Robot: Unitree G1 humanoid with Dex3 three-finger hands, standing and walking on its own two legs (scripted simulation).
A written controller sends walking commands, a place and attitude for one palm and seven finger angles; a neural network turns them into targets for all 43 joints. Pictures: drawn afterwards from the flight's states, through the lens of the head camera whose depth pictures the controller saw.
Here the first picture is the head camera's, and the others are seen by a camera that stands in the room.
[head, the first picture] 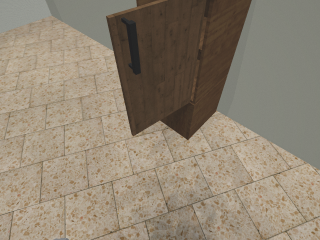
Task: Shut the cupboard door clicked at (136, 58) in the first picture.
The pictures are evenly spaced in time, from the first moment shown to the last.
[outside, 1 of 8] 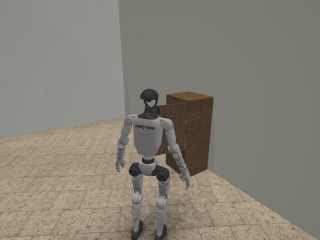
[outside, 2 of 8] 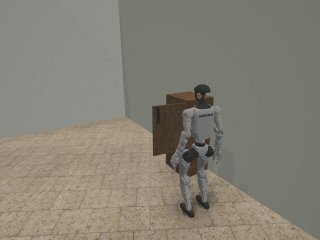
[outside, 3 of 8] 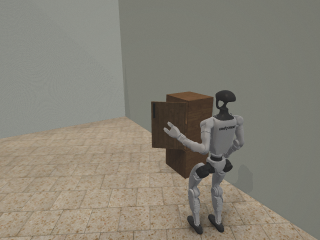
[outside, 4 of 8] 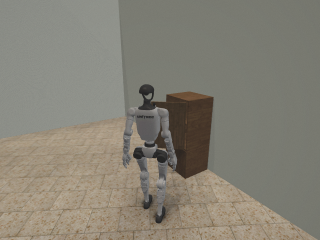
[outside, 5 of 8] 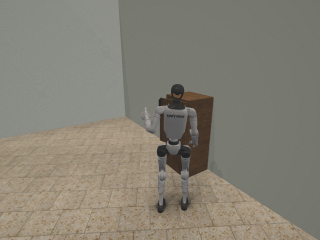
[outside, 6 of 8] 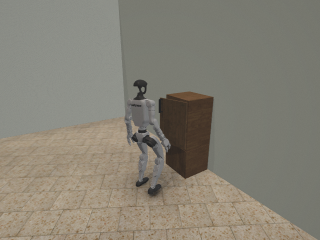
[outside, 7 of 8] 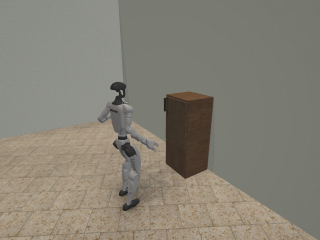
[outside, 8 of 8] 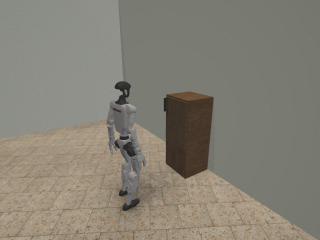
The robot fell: no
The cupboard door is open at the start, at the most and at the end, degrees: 80 80 0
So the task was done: yes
